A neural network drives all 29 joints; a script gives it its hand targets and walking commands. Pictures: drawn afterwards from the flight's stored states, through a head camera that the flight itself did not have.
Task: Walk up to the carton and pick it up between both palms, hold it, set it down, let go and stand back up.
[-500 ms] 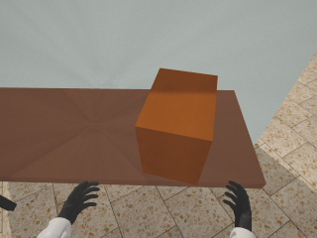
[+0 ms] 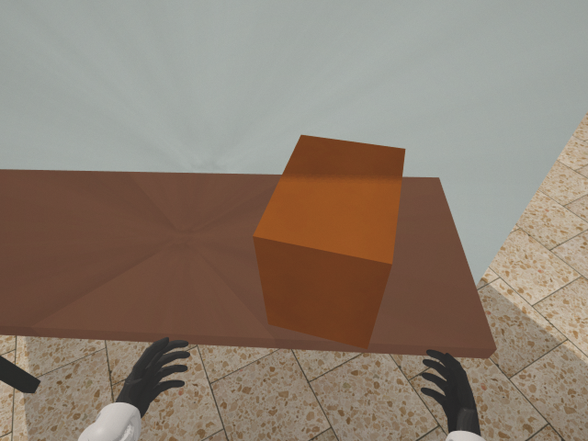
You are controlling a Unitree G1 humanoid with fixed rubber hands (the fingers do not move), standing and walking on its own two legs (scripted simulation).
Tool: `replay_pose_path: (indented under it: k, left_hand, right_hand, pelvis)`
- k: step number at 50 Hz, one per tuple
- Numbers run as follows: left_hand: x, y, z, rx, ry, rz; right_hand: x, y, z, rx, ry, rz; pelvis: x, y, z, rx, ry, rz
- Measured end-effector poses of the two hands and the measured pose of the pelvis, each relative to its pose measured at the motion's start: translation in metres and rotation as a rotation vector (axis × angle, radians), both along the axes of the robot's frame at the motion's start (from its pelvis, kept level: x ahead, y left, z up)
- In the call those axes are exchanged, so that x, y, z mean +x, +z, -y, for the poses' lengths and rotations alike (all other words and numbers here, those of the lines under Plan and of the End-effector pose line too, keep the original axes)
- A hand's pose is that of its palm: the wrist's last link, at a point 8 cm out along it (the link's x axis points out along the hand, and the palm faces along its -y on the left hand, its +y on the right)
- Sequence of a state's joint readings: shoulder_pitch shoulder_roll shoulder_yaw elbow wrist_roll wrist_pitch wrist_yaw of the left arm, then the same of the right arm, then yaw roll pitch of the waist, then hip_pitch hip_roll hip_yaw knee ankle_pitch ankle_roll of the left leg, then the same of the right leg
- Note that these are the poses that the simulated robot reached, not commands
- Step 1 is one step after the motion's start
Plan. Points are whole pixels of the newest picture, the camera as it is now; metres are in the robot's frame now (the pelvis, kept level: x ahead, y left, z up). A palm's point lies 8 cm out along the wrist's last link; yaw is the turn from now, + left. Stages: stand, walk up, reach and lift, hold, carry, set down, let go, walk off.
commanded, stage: set down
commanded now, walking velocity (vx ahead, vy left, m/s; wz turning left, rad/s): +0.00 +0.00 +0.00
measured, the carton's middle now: (333, 240) +0.48 -0.02 -0.05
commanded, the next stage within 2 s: let go in 0.96 s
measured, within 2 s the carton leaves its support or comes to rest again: neither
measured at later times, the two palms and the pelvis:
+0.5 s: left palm (152, 416) +0.17 +0.24 -0.06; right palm (478, 426) +0.16 -0.20 -0.06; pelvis +0.00 -0.01 +0.01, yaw +0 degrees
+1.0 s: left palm (166, 420) +0.16 +0.22 -0.06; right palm (497, 433) +0.16 -0.23 -0.07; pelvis +0.01 -0.01 +0.01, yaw +0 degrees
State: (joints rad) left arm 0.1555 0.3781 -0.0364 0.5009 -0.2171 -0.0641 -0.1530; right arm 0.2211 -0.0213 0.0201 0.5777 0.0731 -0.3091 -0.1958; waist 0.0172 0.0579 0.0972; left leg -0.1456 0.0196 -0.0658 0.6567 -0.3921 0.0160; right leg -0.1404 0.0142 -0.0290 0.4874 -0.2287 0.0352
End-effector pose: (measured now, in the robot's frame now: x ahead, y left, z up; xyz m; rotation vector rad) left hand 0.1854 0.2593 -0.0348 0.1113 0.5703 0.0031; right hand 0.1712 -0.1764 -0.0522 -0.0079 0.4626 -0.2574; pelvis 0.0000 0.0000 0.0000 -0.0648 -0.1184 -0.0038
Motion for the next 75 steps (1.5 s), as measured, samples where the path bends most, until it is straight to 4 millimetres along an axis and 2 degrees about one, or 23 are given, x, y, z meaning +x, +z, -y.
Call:
replay_pose_path:
  k: [11, 25, 34, 44, 63, 75]
  left_hand:
    - [-0.005, -0.014, 0.019, -0.006, -0.006, -0.094]
    - [-0.018, -0.022, 0.019, 0.009, 0.021, -0.14]
    - [-0.023, -0.025, 0.024, 0.027, 0.062, -0.176]
    - [-0.023, -0.026, 0.035, 0.026, 0.073, -0.203]
    - [-0.022, -0.034, 0.043, 0.049, 0.081, -0.254]
    - [-0.027, -0.037, 0.051, 0.054, 0.094, -0.274]
  right_hand:
    - [0.005, 0.002, 0.023, -0.035, 0.025, -0.031]
    - [-0.007, -0.003, 0.023, -0.03, 0.061, -0.09]
    - [-0.014, -0.01, 0.036, -0.017, 0.056, -0.139]
    - [-0.014, -0.013, 0.047, -0.017, 0.071, -0.173]
    - [-0.012, -0.014, 0.062, -0.036, 0.108, -0.211]
    - [-0.023, -0.022, 0.068, -0.028, 0.125, -0.264]
  pelvis:
    - [0.007, 0.003, 0.008, 0.011, 0.0, -0.008]
    - [0.003, 0.006, 0.006, 0.009, 0.0, -0.008]
    - [0.001, 0.006, 0.007, 0.01, 0.001, -0.003]
    - [0.003, 0.007, 0.012, 0.016, 0.001, -0.01]
    - [0.01, 0.008, 0.016, 0.022, 0.001, -0.027]
    - [0.008, 0.008, 0.018, 0.024, 0.001, -0.026]
